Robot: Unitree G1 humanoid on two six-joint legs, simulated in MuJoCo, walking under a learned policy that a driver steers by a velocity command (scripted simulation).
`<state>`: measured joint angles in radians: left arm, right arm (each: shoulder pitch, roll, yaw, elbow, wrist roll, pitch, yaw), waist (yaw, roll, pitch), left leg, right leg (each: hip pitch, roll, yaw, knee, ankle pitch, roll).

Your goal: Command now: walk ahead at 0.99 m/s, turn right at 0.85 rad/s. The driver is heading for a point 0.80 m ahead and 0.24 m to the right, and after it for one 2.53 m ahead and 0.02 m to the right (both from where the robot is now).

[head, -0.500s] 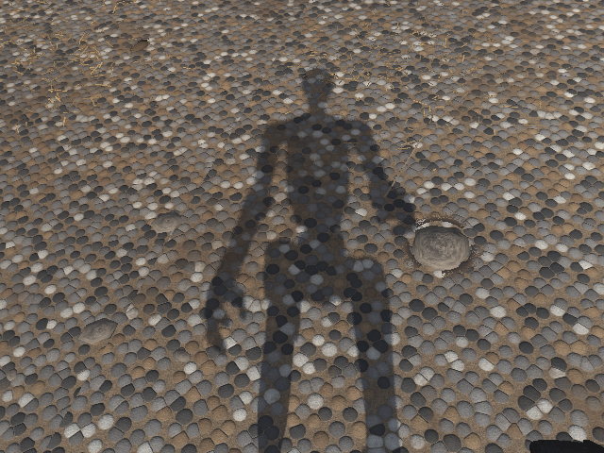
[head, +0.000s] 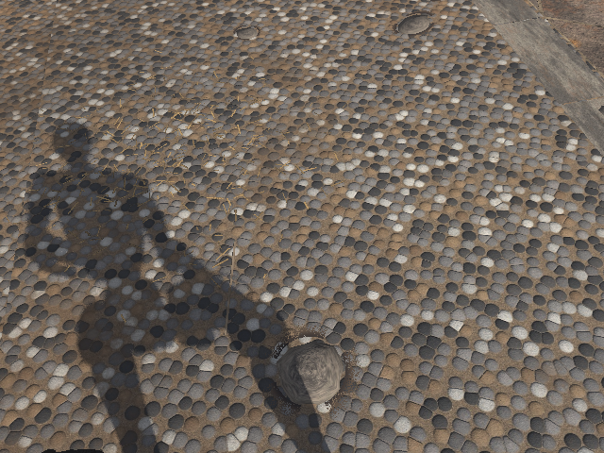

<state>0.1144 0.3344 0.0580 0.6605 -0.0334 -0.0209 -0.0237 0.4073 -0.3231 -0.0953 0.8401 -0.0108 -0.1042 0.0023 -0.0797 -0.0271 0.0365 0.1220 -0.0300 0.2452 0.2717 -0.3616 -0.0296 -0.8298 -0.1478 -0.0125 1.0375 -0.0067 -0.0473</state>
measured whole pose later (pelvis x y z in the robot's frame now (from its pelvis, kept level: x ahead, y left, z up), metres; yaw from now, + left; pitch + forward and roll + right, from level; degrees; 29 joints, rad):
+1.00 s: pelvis +0.77 -0.22 +0.00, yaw -36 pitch +1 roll +3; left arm -0.09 0.26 0.00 0.55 0.05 -0.10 -0.02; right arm 0.48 -0.30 -0.06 0.83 0.03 -0.06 0.00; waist -0.14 -0.01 0.07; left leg -0.09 -0.04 -0.10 0.60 -0.48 -0.02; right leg -0.48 0.00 0.06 0.52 0.00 -0.04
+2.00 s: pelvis +0.89 -0.28 +0.01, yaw +19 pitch +2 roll -1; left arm 0.10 0.28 0.07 0.71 0.02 0.00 0.04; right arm 0.20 -0.39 -0.11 0.56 0.03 0.07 -0.01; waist 0.00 0.06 0.05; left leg -0.56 -0.02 -0.10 1.15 -0.38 -0.08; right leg -0.26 0.01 -0.04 0.43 -0.20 -0.02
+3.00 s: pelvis +1.18 -0.26 -0.03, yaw +2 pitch +0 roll +1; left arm 0.27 0.33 0.08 0.70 -0.04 -0.04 -0.05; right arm 0.23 -0.30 -0.06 0.74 0.04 -0.11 0.00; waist 0.01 0.02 0.08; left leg -0.20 0.10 -0.05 1.32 -0.44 -0.02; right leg -0.52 0.04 -0.07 0.85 -0.34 -0.13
